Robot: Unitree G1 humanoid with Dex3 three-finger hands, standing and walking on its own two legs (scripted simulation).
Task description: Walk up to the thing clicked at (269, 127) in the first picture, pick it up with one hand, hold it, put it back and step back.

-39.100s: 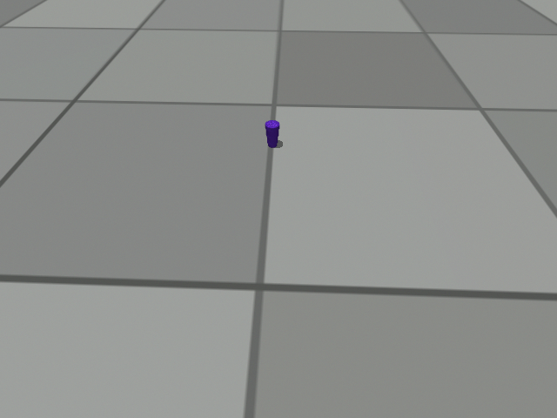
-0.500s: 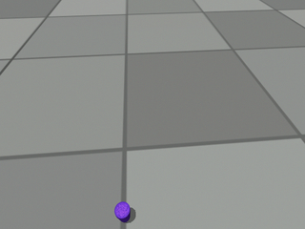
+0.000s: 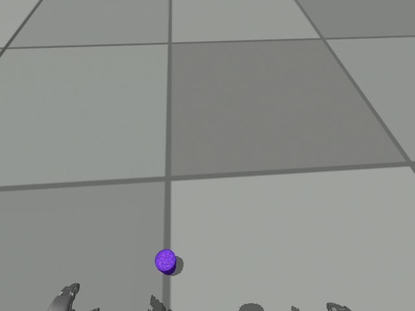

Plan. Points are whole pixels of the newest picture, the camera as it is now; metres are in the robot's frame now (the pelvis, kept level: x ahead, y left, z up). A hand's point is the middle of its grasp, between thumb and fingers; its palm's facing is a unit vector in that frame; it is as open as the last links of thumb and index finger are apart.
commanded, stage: go down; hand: left
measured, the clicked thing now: (167, 264) +0.38 +0.16 -0.70
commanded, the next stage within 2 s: none
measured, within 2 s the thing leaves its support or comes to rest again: neither
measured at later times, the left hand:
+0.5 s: hand out of the picture +0.16 +0.27 -0.18, palm faces +0.03 -0.95 -0.31, open 16.8 cm
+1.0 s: hand out of the picture +0.17 +0.29 -0.23, palm faces +0.07 -0.96 -0.28, open 16.9 cm
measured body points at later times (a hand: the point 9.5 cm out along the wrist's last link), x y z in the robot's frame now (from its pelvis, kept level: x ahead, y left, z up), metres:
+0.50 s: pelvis +0.00 +0.02 -0.06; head +0.08 +0.03 +0.39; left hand +0.15 +0.32 -0.16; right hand +0.16 -0.24 -0.15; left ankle +0.00 +0.14 -0.74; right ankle +0.00 -0.11 -0.74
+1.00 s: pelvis -0.01 +0.02 -0.12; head +0.10 +0.04 +0.32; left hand +0.16 +0.34 -0.21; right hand +0.16 -0.23 -0.19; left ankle +0.00 +0.14 -0.74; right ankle +0.00 -0.11 -0.74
